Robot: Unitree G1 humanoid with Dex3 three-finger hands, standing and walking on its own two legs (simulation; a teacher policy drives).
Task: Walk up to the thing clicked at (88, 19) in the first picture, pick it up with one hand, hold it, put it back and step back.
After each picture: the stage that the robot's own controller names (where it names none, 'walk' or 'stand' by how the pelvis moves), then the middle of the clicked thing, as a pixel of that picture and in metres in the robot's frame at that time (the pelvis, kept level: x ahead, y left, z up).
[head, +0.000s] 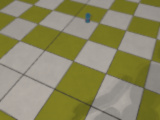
stand; (87, 18) +1.79 -0.03 -0.72
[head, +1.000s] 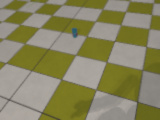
walk; (74, 32) +1.65 +0.23 -0.70
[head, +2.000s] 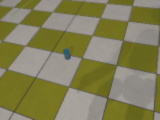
walk; (66, 54) +1.13 +0.30 -0.71
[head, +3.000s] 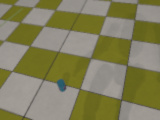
walk; (61, 85) +0.73 +0.27 -0.71
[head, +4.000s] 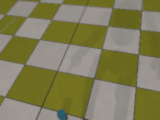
stand; (62, 116) +0.43 +0.26 -0.70
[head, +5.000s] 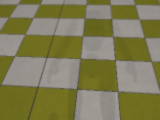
stand; out of the picture +0.35 +0.29 -0.71
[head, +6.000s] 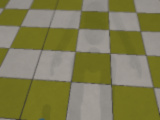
stand; out of the picture +0.37 +0.34 -0.71
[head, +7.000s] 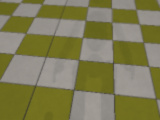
stand; out of the picture +0.37 +0.31 -0.73
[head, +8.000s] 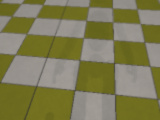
stand; out of the picture +0.37 +0.31 -0.73
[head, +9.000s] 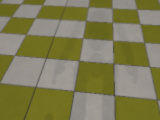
stand; out of the picture +0.36 +0.32 -0.73
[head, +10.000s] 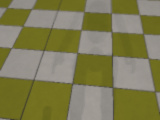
go down; out of the picture +0.36 +0.33 -0.72
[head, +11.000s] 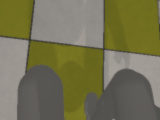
go down; out of the picture +0.43 +0.38 -0.29
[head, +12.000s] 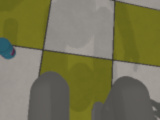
approach; (5, 49) +0.42 +0.37 -0.31
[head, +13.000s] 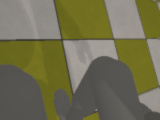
close in; out of the picture +0.39 +0.42 -0.22
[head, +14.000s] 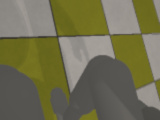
rest palm; out of the picture +0.38 +0.43 -0.22
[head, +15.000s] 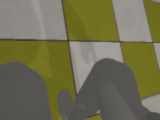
lift; out of the picture +0.38 +0.38 -0.20
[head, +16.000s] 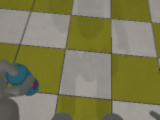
lift; (24, 81) +0.33 +0.22 -0.03
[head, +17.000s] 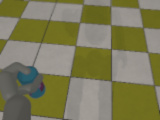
hold; (32, 82) +0.34 +0.21 -0.01
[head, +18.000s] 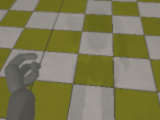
stand; out of the picture +0.05 +0.54 -0.64
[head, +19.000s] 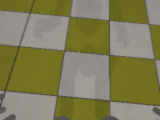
crouch; out of the picture -0.17 +0.82 -0.59
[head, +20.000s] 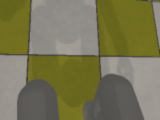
crouch; out of the picture -0.19 +0.80 -0.35
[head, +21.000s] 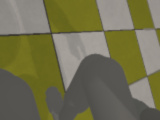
lower; out of the picture -0.33 +0.71 -0.25
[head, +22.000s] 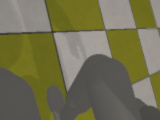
lower; out of the picture -0.34 +0.69 -0.25
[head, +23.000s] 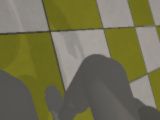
lower; out of the picture -0.36 +0.66 -0.25
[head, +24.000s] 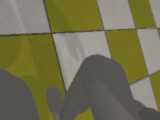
lower; out of the picture -0.39 +0.62 -0.25
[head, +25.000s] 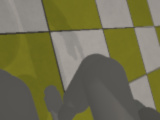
lower; out of the picture -0.42 +0.57 -0.25
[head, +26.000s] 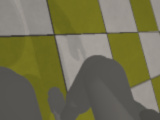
open; out of the picture -0.44 +0.53 -0.26
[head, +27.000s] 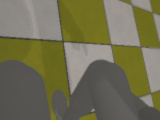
stand; out of the picture -0.47 +0.48 -0.27
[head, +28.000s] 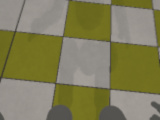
walk; out of the picture -0.44 +0.58 -0.56
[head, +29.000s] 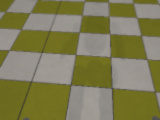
stand; out of the picture -0.51 +0.57 -0.69
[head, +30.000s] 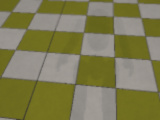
stand; out of the picture -0.55 +0.51 -0.73
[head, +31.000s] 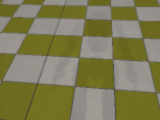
stand; out of the picture -0.58 +0.48 -0.75
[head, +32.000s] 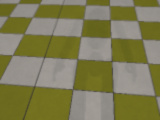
stand; out of the picture -0.66 +0.46 -0.75
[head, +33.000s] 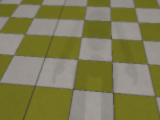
stand; out of the picture -0.68 +0.44 -0.75
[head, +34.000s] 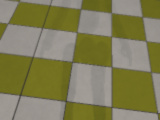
walk; out of the picture -0.64 +0.35 -0.73
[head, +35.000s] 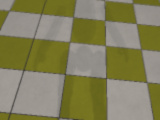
walk; out of the picture -0.44 +0.28 -0.73
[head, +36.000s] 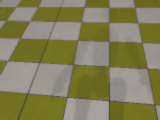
stand; out of the picture -0.15 +0.37 -0.73
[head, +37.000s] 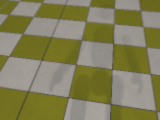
stand; out of the picture -0.18 +0.33 -0.73
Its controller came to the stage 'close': yes
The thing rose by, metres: 0.71
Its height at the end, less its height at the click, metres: -0.02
